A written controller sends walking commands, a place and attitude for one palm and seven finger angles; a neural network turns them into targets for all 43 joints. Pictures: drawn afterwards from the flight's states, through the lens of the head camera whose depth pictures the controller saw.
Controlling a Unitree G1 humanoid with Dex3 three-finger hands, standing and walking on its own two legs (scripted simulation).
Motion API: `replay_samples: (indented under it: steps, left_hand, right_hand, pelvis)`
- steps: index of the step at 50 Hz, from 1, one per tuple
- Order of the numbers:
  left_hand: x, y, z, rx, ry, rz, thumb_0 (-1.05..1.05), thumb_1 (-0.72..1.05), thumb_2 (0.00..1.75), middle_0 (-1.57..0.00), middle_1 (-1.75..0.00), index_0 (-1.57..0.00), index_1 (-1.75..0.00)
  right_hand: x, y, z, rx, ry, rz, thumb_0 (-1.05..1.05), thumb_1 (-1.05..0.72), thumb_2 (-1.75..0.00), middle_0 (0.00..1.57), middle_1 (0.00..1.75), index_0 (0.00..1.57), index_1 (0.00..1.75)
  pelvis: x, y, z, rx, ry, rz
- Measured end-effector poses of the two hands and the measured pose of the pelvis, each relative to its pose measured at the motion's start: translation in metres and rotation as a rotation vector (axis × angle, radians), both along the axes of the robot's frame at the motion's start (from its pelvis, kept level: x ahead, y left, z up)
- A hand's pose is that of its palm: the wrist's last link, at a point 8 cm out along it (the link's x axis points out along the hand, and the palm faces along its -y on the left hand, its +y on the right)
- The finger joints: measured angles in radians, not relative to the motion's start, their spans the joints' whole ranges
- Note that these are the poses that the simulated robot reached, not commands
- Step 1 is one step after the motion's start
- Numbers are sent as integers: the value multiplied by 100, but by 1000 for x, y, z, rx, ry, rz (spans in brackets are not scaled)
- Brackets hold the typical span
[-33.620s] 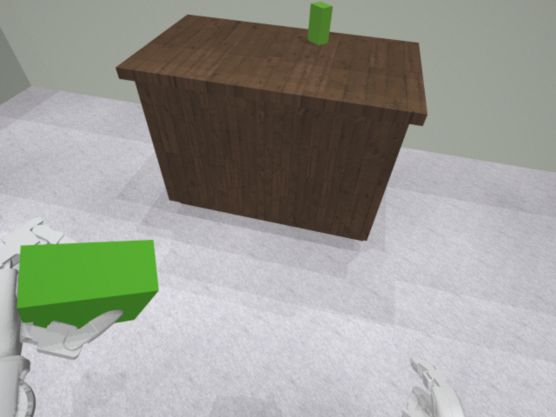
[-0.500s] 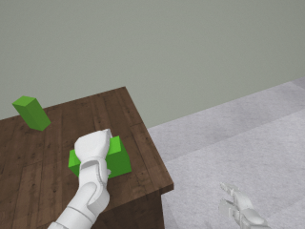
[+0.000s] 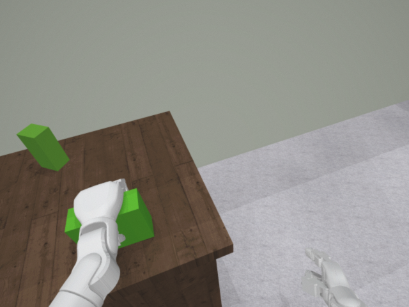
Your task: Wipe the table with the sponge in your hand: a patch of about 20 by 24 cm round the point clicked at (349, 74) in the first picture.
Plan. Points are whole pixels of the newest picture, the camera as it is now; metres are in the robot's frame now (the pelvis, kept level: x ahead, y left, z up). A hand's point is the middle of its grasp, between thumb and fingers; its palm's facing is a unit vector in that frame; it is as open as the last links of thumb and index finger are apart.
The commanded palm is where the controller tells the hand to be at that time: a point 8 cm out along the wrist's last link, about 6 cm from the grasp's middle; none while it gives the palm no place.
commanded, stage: wipe forward along the middle lane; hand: left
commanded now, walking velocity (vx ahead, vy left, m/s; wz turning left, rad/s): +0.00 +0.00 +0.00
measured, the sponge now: (116, 227) +0.27 +0.24 +0.01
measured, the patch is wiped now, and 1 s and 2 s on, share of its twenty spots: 1.00 1.00 1.00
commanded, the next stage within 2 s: slide back across to the first lane in 1.46 s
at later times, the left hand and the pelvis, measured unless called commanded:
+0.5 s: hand (104, 197) +0.32 +0.27 +0.05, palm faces -0.04 -0.05 -1.00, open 9.4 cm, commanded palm +0.30 +0.26 +0.08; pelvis -0.01 +0.01 +0.00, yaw +1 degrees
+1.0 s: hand (106, 178) +0.37 +0.29 +0.05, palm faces -0.07 -0.03 -1.00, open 9.4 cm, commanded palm +0.35 +0.29 +0.08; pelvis -0.01 +0.01 +0.00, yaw +1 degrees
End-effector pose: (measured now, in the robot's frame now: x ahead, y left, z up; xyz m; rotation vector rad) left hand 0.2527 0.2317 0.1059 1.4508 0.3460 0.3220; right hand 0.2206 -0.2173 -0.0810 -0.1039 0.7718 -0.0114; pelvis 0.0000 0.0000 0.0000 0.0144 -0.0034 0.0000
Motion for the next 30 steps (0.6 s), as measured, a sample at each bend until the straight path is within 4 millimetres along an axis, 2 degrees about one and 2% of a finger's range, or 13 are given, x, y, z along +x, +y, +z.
replay_samples:
  steps: [16,30]
  left_hand:
    - [32,30,-1,32,48,28,-1,-47,110,-78,-143,-81,-140]
    - [59,38,-2,49,51,16,0,-48,110,-79,-142,-81,-140]
  right_hand:
    - [-32,-11,-15,-56,82,-45,1,-91,-90,20,30,20,29]
    - [-60,-11,-30,-72,171,-71,1,-91,-90,20,30,20,29]
  pelvis:
    - [-7,2,-1,-7,44,17]
    - [-12,8,-3,-12,82,27]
